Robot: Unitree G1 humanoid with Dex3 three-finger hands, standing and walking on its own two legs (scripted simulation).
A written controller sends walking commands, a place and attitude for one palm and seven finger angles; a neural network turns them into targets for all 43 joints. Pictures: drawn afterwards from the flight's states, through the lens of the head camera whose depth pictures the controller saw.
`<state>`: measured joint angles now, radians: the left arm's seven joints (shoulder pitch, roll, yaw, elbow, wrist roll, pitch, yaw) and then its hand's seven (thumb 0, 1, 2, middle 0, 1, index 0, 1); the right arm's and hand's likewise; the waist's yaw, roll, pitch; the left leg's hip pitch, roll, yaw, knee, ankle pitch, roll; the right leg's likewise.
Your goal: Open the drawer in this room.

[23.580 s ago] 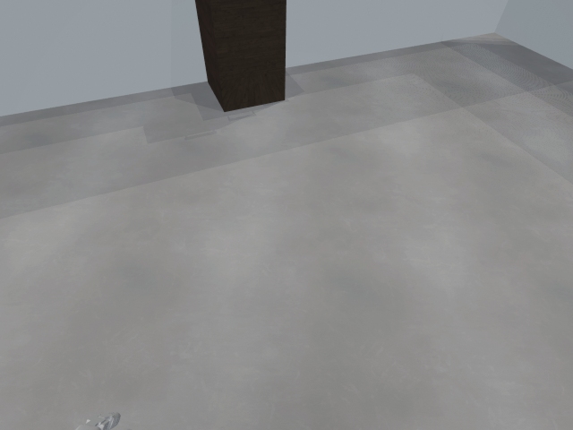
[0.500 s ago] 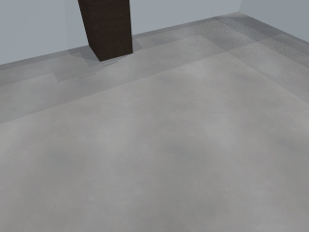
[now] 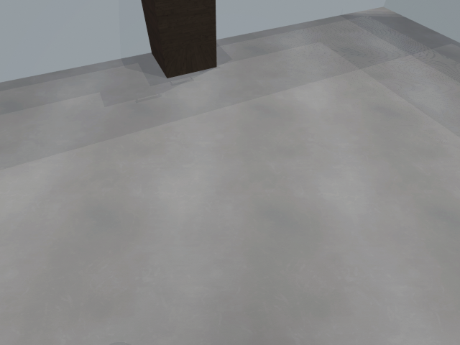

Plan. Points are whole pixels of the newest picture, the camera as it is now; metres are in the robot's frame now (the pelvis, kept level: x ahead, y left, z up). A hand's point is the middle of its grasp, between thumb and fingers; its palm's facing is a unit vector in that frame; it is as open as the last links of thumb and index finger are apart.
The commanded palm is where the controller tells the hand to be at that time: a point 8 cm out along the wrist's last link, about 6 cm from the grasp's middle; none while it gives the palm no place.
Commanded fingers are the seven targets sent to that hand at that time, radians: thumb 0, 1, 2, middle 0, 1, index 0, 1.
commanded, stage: stand and wait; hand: left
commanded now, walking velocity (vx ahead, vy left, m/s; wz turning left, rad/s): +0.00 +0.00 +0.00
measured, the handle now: out of the picture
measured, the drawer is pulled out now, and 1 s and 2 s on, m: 0.00 0.00 0.00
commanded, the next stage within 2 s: turn or walk to find it in 0.04 s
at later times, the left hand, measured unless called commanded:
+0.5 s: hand out of the picture +0.03 +0.21 -0.19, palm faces +0.14 -0.96 -0.23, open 7.4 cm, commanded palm none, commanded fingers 0.00 0.90 0.90 -0.20 -0.30 -0.20 -0.30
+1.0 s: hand out of the picture -0.06 +0.10 -0.14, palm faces +0.37 -0.89 -0.25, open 7.4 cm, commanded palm none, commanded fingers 0.00 0.90 0.90 -0.20 -0.30 -0.20 -0.30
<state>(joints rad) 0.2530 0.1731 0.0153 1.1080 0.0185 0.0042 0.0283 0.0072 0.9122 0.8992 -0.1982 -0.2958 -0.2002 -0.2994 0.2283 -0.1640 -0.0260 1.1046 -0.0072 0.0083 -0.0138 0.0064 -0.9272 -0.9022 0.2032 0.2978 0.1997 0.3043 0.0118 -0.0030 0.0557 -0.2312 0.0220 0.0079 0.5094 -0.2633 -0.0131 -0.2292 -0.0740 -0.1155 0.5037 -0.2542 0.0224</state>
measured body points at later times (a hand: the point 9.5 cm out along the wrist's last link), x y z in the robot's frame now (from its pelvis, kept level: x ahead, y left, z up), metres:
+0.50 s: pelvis -0.01 +0.01 -0.01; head +0.04 +0.03 +0.44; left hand +0.03 +0.26 -0.17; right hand +0.05 -0.23 -0.15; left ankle +0.01 +0.13 -0.74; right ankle -0.03 -0.13 -0.70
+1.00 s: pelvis +0.03 -0.05 +0.01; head +0.06 -0.09 +0.46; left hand -0.08 +0.15 -0.12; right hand +0.15 -0.29 -0.16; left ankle -0.02 +0.11 -0.64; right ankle -0.02 -0.15 -0.74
